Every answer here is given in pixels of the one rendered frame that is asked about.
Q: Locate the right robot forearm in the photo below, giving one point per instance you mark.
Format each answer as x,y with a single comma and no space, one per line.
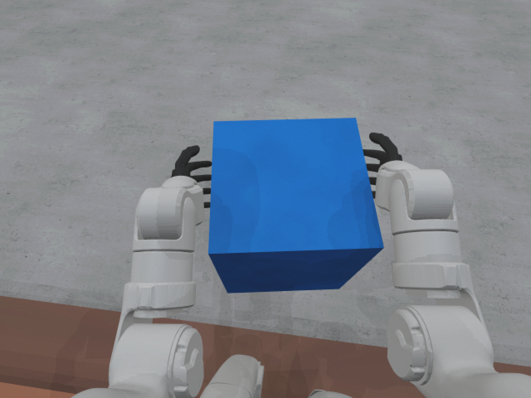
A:
424,224

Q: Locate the carton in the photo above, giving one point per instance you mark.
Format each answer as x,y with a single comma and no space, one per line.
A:
291,205

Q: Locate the left robot upper arm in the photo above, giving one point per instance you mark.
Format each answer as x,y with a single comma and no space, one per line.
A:
154,360

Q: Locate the robot left thigh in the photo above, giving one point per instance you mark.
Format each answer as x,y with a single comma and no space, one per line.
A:
240,376

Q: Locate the left robot forearm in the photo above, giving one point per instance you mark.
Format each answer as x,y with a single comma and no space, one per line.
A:
164,238

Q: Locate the left robot hand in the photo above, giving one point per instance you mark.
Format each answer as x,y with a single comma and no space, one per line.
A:
183,168

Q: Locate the right robot hand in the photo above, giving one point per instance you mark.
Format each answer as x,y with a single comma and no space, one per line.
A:
390,154

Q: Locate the right robot upper arm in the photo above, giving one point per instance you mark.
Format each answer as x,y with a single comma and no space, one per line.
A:
444,351

